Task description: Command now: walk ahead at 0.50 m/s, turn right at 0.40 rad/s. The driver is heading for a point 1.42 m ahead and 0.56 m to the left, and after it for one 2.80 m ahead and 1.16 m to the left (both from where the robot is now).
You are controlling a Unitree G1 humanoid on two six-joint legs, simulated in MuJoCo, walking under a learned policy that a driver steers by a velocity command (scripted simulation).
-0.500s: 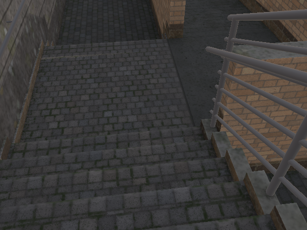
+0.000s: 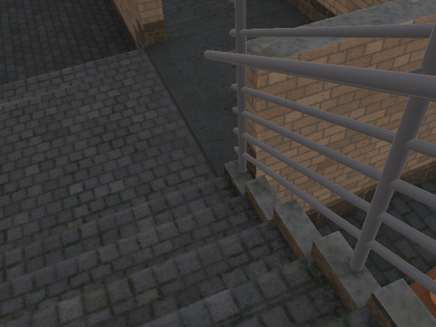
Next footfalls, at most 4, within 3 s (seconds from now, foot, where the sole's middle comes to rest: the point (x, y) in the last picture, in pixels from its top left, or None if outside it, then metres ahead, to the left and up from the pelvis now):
0.22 left None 0.24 0.18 -0.91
0.80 right None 0.65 0.04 -1.08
1.40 left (153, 298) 0.84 0.41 -1.24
1.94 right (183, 241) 1.24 0.32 -1.40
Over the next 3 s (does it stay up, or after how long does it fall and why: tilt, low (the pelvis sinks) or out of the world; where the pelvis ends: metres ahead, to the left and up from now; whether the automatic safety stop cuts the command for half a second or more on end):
stays up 1.21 0.43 -0.62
